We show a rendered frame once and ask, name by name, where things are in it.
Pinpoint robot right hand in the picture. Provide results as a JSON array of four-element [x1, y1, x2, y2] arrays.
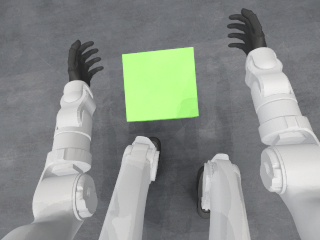
[[227, 8, 267, 57]]

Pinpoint right robot upper arm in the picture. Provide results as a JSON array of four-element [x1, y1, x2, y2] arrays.
[[260, 143, 320, 240]]

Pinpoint robot left forearm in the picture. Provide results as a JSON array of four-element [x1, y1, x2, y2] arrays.
[[32, 80, 96, 217]]

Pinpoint left robot foot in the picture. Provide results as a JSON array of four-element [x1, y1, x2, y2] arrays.
[[149, 136, 161, 187]]

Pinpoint left robot upper arm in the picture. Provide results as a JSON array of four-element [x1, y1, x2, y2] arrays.
[[1, 173, 98, 240]]

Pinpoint carton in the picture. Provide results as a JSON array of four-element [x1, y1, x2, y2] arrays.
[[122, 47, 199, 122]]

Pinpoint robot left hand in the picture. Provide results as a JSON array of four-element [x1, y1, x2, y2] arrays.
[[67, 39, 104, 87]]

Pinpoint robot right forearm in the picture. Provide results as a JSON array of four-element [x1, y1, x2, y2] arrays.
[[245, 47, 320, 147]]

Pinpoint left robot shin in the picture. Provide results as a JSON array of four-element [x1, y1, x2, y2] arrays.
[[121, 136, 155, 163]]

